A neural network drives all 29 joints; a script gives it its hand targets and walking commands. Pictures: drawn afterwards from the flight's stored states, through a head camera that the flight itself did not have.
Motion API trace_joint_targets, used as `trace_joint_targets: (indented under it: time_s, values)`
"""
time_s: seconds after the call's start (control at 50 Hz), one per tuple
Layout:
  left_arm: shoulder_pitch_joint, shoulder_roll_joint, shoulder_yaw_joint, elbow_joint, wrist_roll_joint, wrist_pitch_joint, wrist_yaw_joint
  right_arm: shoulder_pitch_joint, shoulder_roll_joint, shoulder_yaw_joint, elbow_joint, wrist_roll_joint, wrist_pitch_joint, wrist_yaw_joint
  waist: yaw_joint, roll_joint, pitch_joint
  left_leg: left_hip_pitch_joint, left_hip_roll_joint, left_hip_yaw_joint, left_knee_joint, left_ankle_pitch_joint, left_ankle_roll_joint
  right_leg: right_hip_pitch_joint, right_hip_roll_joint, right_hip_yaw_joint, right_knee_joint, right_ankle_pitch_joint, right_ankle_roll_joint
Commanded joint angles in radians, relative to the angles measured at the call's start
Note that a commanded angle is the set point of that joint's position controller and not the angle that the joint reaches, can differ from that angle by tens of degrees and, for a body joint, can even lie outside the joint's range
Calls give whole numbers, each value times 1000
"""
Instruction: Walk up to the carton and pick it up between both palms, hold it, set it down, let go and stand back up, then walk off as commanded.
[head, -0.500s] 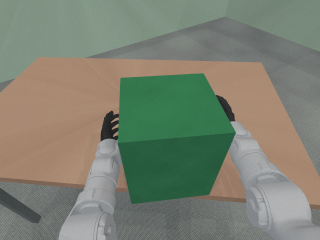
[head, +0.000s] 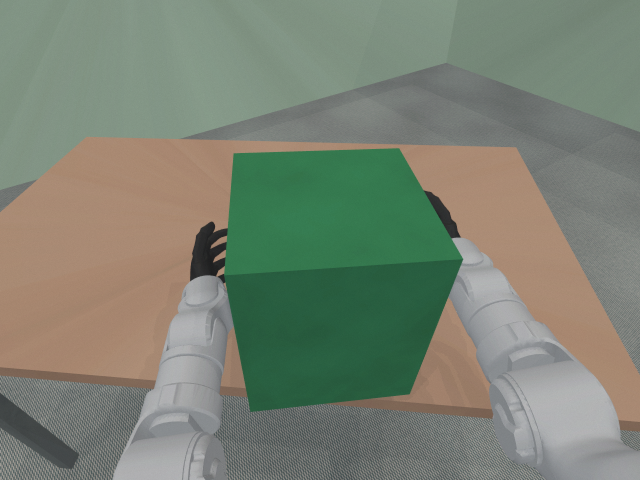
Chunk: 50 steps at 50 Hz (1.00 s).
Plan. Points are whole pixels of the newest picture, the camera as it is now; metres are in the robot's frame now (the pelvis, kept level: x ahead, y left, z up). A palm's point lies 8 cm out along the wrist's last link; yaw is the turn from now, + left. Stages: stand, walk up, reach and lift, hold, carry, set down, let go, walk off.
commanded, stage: reach and lift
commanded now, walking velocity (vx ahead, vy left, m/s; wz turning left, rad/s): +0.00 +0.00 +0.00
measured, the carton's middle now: (325, 279) +0.37 +0.05 +0.08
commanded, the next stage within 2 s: none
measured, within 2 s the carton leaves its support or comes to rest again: neither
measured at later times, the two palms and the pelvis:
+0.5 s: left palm (204, 256) +0.36 +0.21 +0.13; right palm (451, 241) +0.40 -0.11 +0.14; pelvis -0.01 +0.00 +0.00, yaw +0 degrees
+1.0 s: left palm (202, 230) +0.37 +0.21 +0.17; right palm (460, 219) +0.40 -0.11 +0.18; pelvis -0.01 +0.01 +0.00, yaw +0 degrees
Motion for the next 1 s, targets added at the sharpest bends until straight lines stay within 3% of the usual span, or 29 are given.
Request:
trace_joint_targets:
  time_s: [0.0, 0.2, 0.32, 0.46, 0.6, 0.74, 0.98]
  values:
    - [-1169, -706, -574, -323, -84, -69, -131, -901, 803, 205, -406, 83, -24, 67, -80, 8, -500, 271, -22, -46, -65, 381, -46, 330, -28, 60, -93, 375, 76]
    - [-1116, -661, -442, -115, -39, -52, -194, -1033, 767, 173, -404, 40, -26, 50, -72, -57, -451, 206, -38, -36, -115, 233, -11, 446, -46, 80, -80, 425, 98]
    - [-1203, -700, -517, -183, -101, -64, -183, -1097, 772, 202, -497, 66, -28, 44, -93, -37, -552, 241, -39, -50, -94, 272, -17, 437, -33, 71, -77, 431, 90]
    - [-1292, -709, -610, -261, -172, -30, -176, -1107, 793, 212, -579, 101, 19, 21, -142, -16, -590, 253, -42, -58, -82, 263, -21, 422, -29, 69, -81, 421, 89]
    - [-1290, -676, -589, -231, -175, 30, -194, -1084, 785, 177, -563, 109, 97, -6, -176, -3, -557, 258, -48, -56, -88, 235, -20, 426, -32, 75, -90, 400, 91]
    - [-1259, -638, -547, -220, -178, 77, -232, -1086, 789, 183, -604, 136, 157, -40, -190, -10, -583, 246, -69, -59, -84, 238, -15, 518, -44, 96, -61, 558, 109]
    - [-1383, -627, -609, -389, -248, 125, -233, -1131, 801, 194, -726, 213, 231, -69, -230, 47, -658, 302, -76, -80, -50, 295, -34, 510, -28, 90, -56, 578, 98]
